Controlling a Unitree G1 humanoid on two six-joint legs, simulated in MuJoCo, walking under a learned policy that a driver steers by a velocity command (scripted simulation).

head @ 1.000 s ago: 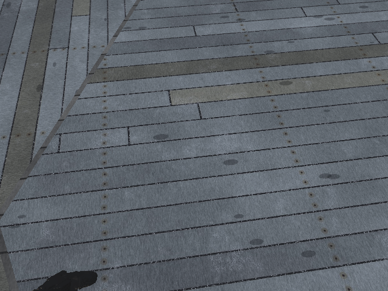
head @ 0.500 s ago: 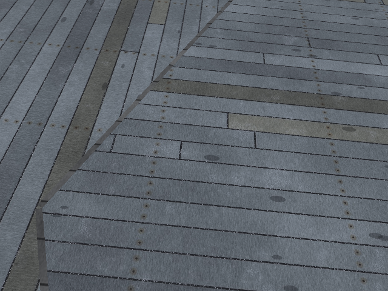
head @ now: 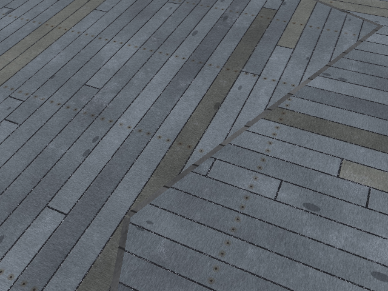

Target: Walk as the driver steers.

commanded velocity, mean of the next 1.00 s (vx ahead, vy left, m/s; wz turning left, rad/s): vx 0.49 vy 0.00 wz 0.30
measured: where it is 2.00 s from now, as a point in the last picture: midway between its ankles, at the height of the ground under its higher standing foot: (178, 157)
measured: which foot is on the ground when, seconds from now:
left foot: up 0.00-0.26, down 0.28-0.82, up 0.84-1.00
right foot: down 0.00-0.30, up 0.32-0.78, down 0.80-1.00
